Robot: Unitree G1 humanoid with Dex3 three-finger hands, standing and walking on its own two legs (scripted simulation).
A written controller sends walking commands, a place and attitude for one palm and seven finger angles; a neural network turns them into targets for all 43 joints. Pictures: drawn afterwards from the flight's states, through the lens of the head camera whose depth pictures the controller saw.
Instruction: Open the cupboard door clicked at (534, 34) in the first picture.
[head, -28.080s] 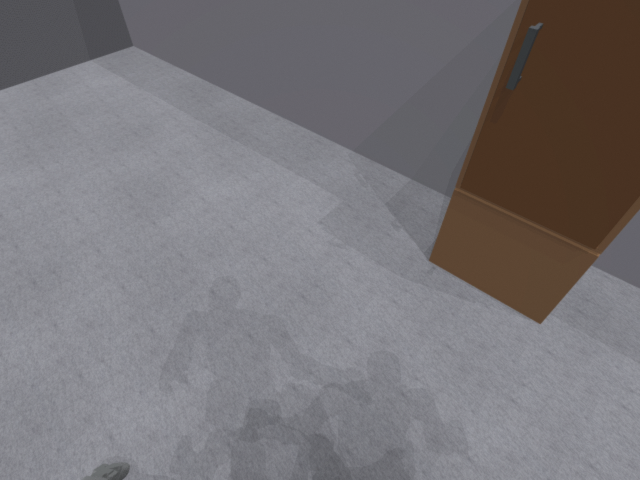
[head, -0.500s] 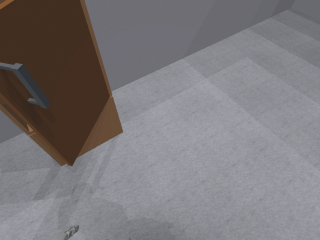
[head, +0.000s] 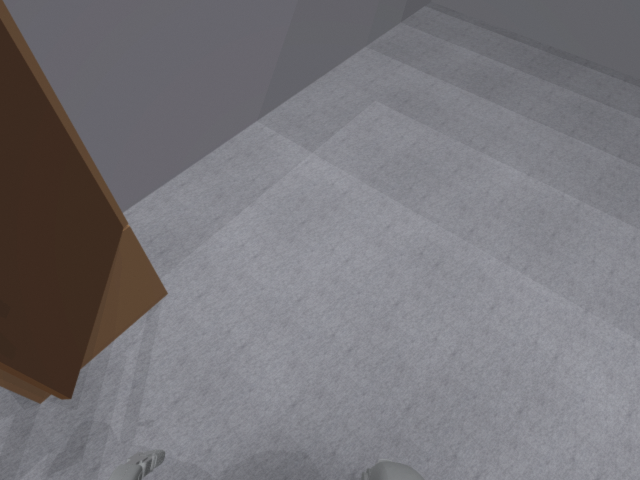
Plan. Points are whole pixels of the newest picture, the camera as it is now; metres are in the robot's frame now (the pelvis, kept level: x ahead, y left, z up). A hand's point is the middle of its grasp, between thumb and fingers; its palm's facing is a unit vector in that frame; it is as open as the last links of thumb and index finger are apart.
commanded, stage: walk to a spot facing it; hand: left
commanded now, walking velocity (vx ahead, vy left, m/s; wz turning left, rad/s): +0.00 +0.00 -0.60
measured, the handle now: out of the picture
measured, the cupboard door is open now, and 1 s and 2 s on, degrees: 41 41 41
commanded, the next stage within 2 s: turn to face it in 1.64 s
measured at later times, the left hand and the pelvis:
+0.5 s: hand (197, 455) +0.16 +0.19 -0.19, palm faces -0.26 -0.95 -0.17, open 7.4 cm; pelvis +0.10 +0.00 -0.01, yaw -19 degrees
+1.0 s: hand (363, 275) +0.47 -0.06 -0.16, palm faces -0.57 -0.79 -0.22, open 7.3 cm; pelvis +0.26 -0.14 -0.01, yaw -33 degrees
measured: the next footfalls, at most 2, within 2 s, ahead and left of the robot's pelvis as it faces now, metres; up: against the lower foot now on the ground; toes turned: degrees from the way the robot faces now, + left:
right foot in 0.10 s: +0.04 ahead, -0.14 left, +0.00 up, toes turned -8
left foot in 0.44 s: +0.19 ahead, +0.10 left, +0.00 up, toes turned -13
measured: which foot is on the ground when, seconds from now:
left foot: down 0.00-0.10, up 0.12-0.42, down 0.44-0.86, up 0.88-1.00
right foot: up 0.00-0.08, down 0.10-0.44, up 0.46-0.84, down 0.86-1.00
